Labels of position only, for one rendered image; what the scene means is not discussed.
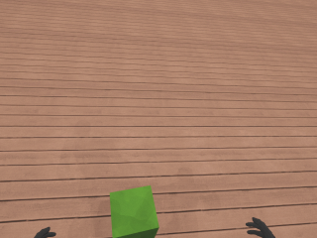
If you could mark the carton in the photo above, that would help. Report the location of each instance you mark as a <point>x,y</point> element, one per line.
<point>133,213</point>

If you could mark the robot left hand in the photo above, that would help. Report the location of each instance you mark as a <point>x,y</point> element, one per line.
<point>44,233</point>

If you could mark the robot right hand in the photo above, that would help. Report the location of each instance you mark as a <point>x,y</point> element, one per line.
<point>264,231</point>

